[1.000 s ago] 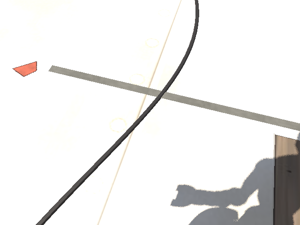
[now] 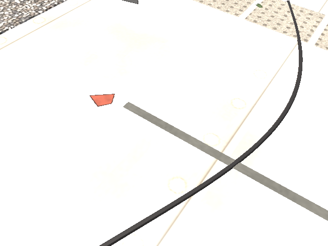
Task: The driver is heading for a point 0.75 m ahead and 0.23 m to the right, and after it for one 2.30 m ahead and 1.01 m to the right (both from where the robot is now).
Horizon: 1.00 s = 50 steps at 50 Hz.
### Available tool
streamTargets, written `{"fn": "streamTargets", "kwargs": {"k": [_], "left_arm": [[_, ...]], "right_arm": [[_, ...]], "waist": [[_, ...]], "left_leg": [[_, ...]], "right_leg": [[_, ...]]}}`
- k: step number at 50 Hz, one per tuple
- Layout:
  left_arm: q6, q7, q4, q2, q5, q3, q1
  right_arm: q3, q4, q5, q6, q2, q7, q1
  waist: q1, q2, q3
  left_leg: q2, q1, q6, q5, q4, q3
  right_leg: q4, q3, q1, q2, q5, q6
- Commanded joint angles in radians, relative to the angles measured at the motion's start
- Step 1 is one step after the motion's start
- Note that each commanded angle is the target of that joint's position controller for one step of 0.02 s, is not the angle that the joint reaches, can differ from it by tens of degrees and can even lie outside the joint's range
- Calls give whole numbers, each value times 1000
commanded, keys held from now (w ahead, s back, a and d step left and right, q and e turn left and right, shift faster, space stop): w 0.60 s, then w+e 0.40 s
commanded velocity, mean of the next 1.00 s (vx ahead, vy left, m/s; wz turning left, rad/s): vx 0.48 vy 0.00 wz -0.11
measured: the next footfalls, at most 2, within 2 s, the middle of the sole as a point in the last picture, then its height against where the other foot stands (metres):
right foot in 0.20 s outside the picture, level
left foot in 0.74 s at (132, 233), level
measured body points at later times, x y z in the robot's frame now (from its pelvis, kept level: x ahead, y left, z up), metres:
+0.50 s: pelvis +0.24 -0.07 +0.00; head +0.26 -0.07 +0.45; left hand +0.30 +0.21 -0.12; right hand +0.40 -0.33 -0.10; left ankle +0.37 +0.11 -0.67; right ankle +0.23 -0.15 -0.75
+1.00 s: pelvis +0.52 -0.01 +0.00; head +0.55 -0.01 +0.45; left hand +0.69 +0.25 -0.11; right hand +0.55 -0.29 -0.11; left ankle +0.52 +0.09 -0.75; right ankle +0.56 -0.18 -0.66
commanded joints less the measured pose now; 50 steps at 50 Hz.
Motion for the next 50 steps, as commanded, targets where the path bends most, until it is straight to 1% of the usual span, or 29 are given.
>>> {"fn": "streamTargets", "kwargs": {"k": [1, 4, 7, 8, 9, 10, 11, 12, 13, 14, 15, 16, 18, 20, 23, 27, 32, 35, 36, 37, 38, 39, 40, 41, 42, 43, 45, 48, 50], "left_arm": [[-23, -14, -113, 4, -4, -16, -189], [-24, -26, -135, 25, -13, -15, -235], [-27, -31, -142, 61, -13, -5, -210], [-27, -27, -134, 80, -10, 4, -162], [-24, -17, -104, 109, -6, 22, -49], [-20, -5, -66, 151, -5, 40, 116], [-17, 3, -51, 252, 25, 60, 247], [-18, -6, -34, 218, 14, 47, 289], [-18, -4, -38, 158, 6, 26, 214], [-14, -1, -46, 131, 4, 17, 155], [-13, -2, -47, 115, 11, 12, 95], [-19, -5, -54, 88, 22, 4, 54], [-32, -6, -51, 77, 22, 3, 23], [-44, -5, -32, 86, 15, 6, 28], [-42, 6, -5, 102, 13, 11, 69], [-27, 18, 22, 128, 1, 15, 126], [0, 23, 70, 146, -11, 21, 213], [17, 32, 76, 168, -14, 29, 197], [22, 33, 73, 169, -13, 27, 174], [21, 33, 67, 131, -2, 12, 175], [17, 33, 32, 48, 30, -18, 181], [-4, 29, 23, -26, -8, -36, 318], [-11, 29, 40, 100, -34, -8, 245], [-12, 29, 15, 134, -40, 6, 155], [-8, 33, 8, 117, -29, 5, 116], [1, 32, 5, 105, -18, 10, 102], [25, 26, 12, 68, -24, 10, 140], [50, 30, -11, 39, -16, 9, 105], [50, 26, -30, 31, -12, 7, 63]], "right_arm": [[-41, -50, 6, -17, -172, -6, -22], [-49, -25, 19, -20, -204, -4, 8], [-56, -8, 23, -14, -223, -5, 2], [-59, -7, 20, -10, -233, -7, -8], [-56, -4, 17, -5, -227, -8, -12], [-43, -9, 7, -3, -200, -13, -3], [-13, -45, 2, -13, -101, -11, 91], [-2, -32, 12, -35, -84, -9, 103], [-28, -45, 42, -45, -179, 1, 13], [-27, -66, 47, -51, -189, 5, -73], [-24, -74, 30, -52, -174, 2, -114], [-31, -67, 16, -43, -168, -1, -111], [-27, -41, 15, -20, -132, -2, -59], [-25, -43, 8, -6, -120, -7, -78], [-22, -74, -4, -12, -113, -9, -188], [-9, -103, 3, -32, -83, 8, -326], [-7, -159, 13, -47, -93, 39, -459], [-22, -153, 12, -60, -133, 46, -398], [-38, -129, 10, -63, -159, 41, -304], [-63, -91, 3, -64, -214, 29, -147], [-81, -74, -13, -59, -298, 15, 35], [-84, -59, -23, -53, -327, 22, 42], [-59, -73, -12, -51, -215, 21, 10], [-45, -73, -5, -51, -173, 16, -47], [-37, -74, -8, -52, -153, 17, -110], [-31, -71, -10, -54, -127, 19, -155], [-32, -60, -18, -67, -116, 17, -194], [-44, -34, -17, -79, -140, 11, -206], [-49, -17, -19, -75, -153, 4, -196]], "waist": [[-31, 166, 108], [-36, 167, 129], [0, 173, 120], [34, 180, 82], [96, 167, 1], [169, 146, -121], [161, -88, -309], [159, -263, -420], [157, -166, -250], [139, -83, -128], [104, -10, -48], [68, -19, -19], [29, -45, -13], [17, -29, 18], [43, 2, 58], [99, 10, 82], [139, 8, 110], [85, -28, 69], [25, -29, 13], [-46, -12, -111], [-100, 141, -297], [-20, 410, -401], [-63, 261, -297], [-58, 202, -168], [-26, 128, -103], [1, 133, -46], [42, 163, -19], [58, 126, 33], [51, 114, 53]], "left_leg": [[198, -62, 162, 191, -120, -109], [242, -58, 160, 177, -115, -119], [280, 15, 135, 300, -59, -124], [271, 29, 122, 474, 12, -108], [231, 18, 99, 664, 164, -65], [185, -100, 66, 670, 387, -24], [59, -463, -7, 304, 807, 26], [-44, -615, -22, -275, 1013, -94], [24, -731, -13, -239, 1103, -120], [77, -744, 4, -163, 1085, -77], [115, -714, 7, -86, 1018, -54], [149, -657, 9, -31, 961, -59], [162, -579, -3, 18, 925, -51], [168, -602, -22, 68, 867, -44], [177, -686, -46, 221, 707, -42], [139, -646, -48, 389, 451, 0], [101, -644, -25, 329, 298, 0], [65, -520, 3, 214, 241, 9], [36, -375, 24, 204, 204, 36], [69, -116, 60, 231, 228, 18], [297, 199, 122, 248, 268, -223], [460, 428, 254, 16, 127, -660], [425, 350, 213, -93, 73, -618], [396, 229, 174, -56, 61, -452], [356, 102, 156, 41, 35, -351], [318, 8, 149, 106, -1, -263], [290, -91, 149, 181, -64, -153], [292, -130, 162, 300, -108, -33], [284, -109, 159, 332, -119, 36]], "right_leg": [[-175, -21, -41, 17, 127, 14], [-270, -17, 24, 31, 130, -9], [-330, -17, 83, 45, 62, -55], [-343, -40, 164, 72, 39, -76], [-358, -67, 324, 105, 32, -103], [-329, -30, 586, 65, 47, -140], [-358, 388, 985, -208, -112, -275], [-576, 785, 1052, -315, -300, -340], [-609, 695, 936, -294, -391, -291], [-612, 549, 789, -259, -344, -259], [-636, 446, 641, -216, -246, -244], [-662, 369, 543, -174, -156, -234], [-717, 291, 447, -142, -82, -249], [-756, 229, 410, -135, -26, -264], [-779, 171, 448, -127, 45, -261], [-774, 88, 487, -101, 91, -224], [-701, 122, 620, -156, 114, -216], [-602, 167, 667, -174, 238, -190], [-492, 145, 650, -140, 376, -169], [-290, 104, 556, -79, 387, -134], [56, 50, 338, 13, 58, -86], [327, 92, 0, 141, -468, -44], [421, 165, -97, 82, -431, -42], [419, 139, -132, 41, -334, -45], [386, 122, -93, 0, -252, -37], [334, 123, -64, -25, -198, -30], [308, 116, 18, -49, -141, -18], [252, 117, -28, -57, -72, 0], [156, 116, -64, -56, 14, 8]]}}
Velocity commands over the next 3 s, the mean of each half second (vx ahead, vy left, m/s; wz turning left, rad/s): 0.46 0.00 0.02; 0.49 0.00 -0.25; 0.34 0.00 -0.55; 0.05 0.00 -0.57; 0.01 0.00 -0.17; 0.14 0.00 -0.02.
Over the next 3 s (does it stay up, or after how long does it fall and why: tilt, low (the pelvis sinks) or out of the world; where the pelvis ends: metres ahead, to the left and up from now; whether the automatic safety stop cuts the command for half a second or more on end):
stays up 0.87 -0.16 -0.01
